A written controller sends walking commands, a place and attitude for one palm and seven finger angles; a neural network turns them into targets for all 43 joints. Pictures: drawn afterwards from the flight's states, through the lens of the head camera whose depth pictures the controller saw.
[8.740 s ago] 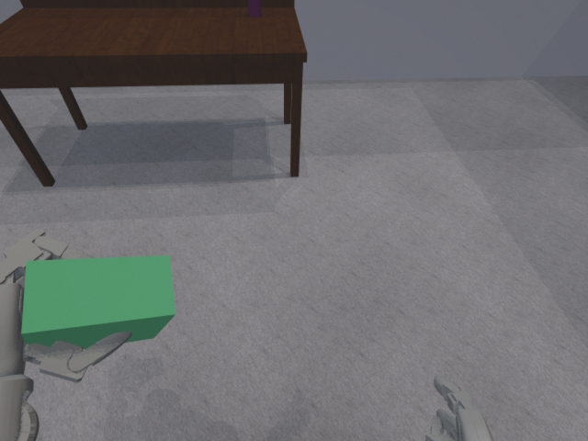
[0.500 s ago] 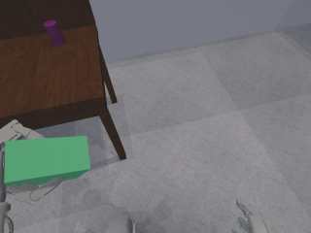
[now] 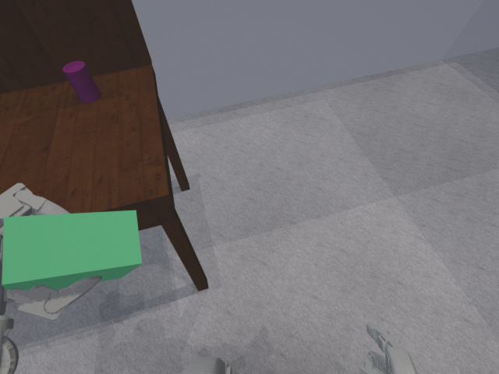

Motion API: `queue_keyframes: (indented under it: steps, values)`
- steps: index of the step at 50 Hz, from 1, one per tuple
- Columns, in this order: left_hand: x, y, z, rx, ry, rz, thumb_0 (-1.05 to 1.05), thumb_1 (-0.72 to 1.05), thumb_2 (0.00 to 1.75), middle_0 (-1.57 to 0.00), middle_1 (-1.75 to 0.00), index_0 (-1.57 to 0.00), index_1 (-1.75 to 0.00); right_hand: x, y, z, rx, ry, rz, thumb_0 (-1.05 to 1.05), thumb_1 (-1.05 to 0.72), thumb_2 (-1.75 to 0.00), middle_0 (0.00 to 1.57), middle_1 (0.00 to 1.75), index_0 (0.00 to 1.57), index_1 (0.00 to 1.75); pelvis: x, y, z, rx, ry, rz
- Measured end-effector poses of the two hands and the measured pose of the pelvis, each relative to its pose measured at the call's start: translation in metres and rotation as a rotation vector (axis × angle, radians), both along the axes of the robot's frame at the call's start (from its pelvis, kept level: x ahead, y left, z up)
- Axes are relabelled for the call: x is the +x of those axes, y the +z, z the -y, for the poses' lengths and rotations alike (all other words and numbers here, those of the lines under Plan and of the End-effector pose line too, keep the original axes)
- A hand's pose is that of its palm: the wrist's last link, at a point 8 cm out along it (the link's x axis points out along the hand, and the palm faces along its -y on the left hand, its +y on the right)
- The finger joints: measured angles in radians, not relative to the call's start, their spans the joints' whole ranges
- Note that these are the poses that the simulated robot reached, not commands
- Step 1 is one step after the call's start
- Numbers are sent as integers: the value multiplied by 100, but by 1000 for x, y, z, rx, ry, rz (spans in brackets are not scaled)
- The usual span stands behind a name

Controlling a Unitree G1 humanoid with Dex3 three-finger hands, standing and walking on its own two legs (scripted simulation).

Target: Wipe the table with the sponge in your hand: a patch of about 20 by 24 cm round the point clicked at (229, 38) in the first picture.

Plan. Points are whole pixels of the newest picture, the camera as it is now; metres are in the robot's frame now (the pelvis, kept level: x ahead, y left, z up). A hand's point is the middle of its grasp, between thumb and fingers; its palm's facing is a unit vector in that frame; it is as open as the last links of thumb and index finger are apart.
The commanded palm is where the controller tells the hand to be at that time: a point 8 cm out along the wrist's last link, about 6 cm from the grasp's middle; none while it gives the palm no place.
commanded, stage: take the last steps up to it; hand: left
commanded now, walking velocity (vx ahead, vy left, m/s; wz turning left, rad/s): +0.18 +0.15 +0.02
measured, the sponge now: (93, 251) +0.23 +0.20 +0.15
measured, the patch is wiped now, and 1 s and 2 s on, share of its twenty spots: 0.00 0.00 0.00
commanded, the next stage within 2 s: come to a stop and stand still in 0.22 s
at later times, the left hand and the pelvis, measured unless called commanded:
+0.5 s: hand (23, 187) +0.30 +0.30 +0.19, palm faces +0.33 -0.82 -0.46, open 9.9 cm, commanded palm +0.24 +0.35 +0.19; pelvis +0.07 +0.07 +0.01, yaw -1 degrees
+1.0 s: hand out of the picture +0.29 +0.36 +0.20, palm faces +0.48 -0.76 -0.43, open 9.9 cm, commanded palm +0.20 +0.35 +0.19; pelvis +0.04 +0.07 +0.01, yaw -1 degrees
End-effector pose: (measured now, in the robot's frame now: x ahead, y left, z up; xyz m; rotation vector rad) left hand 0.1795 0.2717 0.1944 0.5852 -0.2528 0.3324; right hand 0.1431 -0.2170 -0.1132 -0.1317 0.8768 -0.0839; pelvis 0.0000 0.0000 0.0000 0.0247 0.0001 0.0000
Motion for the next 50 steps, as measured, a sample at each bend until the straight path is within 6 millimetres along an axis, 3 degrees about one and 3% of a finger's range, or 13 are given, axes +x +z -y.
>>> queue_keyframes:
  steps: [7, 12, 18, 23, 27, 30, 34, 39, 43, 45, 47, 50]
  values:
    - [25, -3, -20, -26, 4, -34, -1, -49, 102, -77, -134, -77, -134, 29, 26, 7, -101, -1, -3, 2, -90, -90, 20, 30, 20, 30, 26, 13, -20, 22, 8, -13]
    - [47, -2, -46, -12, -54, 44, -1, -49, 102, -77, -134, -77, -134, 60, 38, -5, -182, -30, 68, 1, -90, -90, 20, 30, 20, 30, 49, 0, -51, -4, -4, -8]
    - [77, 2, -78, 5, -56, 100, -1, -49, 102, -77, -134, -77, -134, 86, 42, -50, -111, -56, 134, 1, -90, -90, 20, 30, 20, 30, 61, -1, -70, -18, -13, -5]
    - [80, 11, -74, -25, -78, 73, -1, -49, 102, -77, -134, -77, -134, 91, 43, -87, -23, -2, 134, 1, -90, -90, 20, 30, 20, 30, 71, 8, -74, -33, -18, -14]
    - [79, 10, -68, -25, -65, 21, -1, -49, 102, -77, -134, -77, -134, 90, 37, -100, 19, 33, 118, 1, -90, -90, 20, 30, 20, 30, 76, 9, -69, -28, -22, -8]
    - [78, 5, -65, -13, -26, -10, -1, -49, 102, -77, -134, -77, -134, 90, 28, -96, 36, 47, 109, 1, -90, -90, 20, 30, 20, 30, 77, 6, -62, -17, -24, 2]
    - [79, -3, -56, -58, 8, -32, -1, -49, 102, -77, -134, -77, -134, 87, 21, -76, 25, 34, 94, 1, -90, -90, 20, 30, 21, 30, 75, 5, -55, -25, -21, 5]
    - [77, -6, -47, -88, -13, -39, -1, -49, 102, -77, -134, -77, -134, 78, 30, -45, -54, -13, 84, 1, -90, -90, 20, 30, 20, 30, 69, 9, -53, 3, -21, 5]
    - [67, -3, -51, -70, -38, -13, -1, -49, 102, -77, -134, -77, -134, 70, 42, -29, -127, -39, 94, 1, -90, -90, 20, 30, 20, 30, 62, 9, -56, -2, -11, 4]
    - [63, 5, -60, -2, -49, 18, -1, -49, 102, -77, -134, -77, -134, 66, 46, -26, -167, -32, 111, 1, -90, -90, 20, 30, 20, 30, 56, 6, -60, -17, -7, 7]
    - [65, 18, -88, 74, -33, 107, -1, -49, 102, -77, -134, -77, -134, 58, 47, -27, -190, -7, 115, 1, -90, -90, 20, 30, 20, 30, 47, 4, -62, -25, -7, 6]
    - [64, 18, -123, -1, 45, 151, -1, -49, 102, -77, -134, -77, -134, 46, 54, -36, -169, 6, 130, 1, -90, -90, 20, 30, 20, 30, 37, 8, -71, -20, -25, 22]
